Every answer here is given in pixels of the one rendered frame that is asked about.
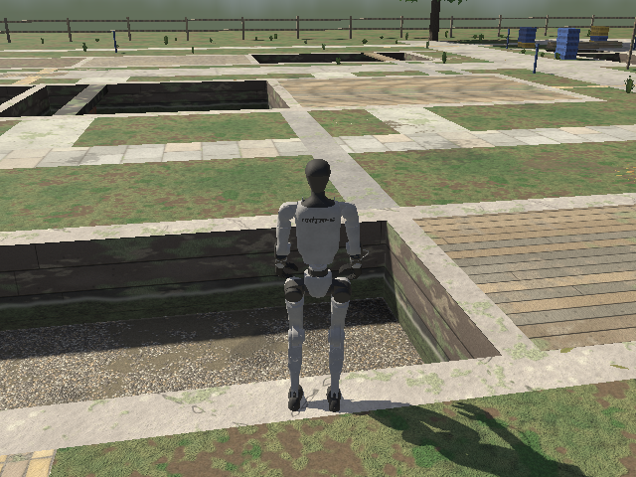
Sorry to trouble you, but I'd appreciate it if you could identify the right robot forearm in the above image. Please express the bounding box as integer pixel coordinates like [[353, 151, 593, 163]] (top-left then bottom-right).
[[349, 242, 363, 268]]

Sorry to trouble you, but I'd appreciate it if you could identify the robot left thigh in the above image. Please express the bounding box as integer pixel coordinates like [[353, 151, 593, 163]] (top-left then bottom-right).
[[284, 276, 305, 346]]

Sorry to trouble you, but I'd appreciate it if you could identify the left robot upper arm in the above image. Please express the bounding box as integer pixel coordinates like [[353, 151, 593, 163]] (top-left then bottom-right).
[[276, 202, 297, 255]]

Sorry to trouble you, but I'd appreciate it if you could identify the robot right hand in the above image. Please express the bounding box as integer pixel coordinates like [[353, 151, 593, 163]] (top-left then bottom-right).
[[339, 262, 362, 280]]

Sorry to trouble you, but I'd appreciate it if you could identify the left robot foot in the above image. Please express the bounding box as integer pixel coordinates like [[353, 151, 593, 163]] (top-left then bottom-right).
[[288, 385, 303, 411]]

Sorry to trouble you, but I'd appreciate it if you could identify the left robot forearm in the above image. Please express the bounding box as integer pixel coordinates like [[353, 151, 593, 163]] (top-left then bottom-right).
[[274, 242, 287, 268]]

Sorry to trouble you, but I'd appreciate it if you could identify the right robot upper arm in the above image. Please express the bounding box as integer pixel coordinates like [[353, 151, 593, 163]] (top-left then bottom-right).
[[339, 202, 361, 255]]

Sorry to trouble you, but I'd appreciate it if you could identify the robot left hand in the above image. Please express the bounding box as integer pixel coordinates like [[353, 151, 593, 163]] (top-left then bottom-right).
[[275, 262, 298, 278]]

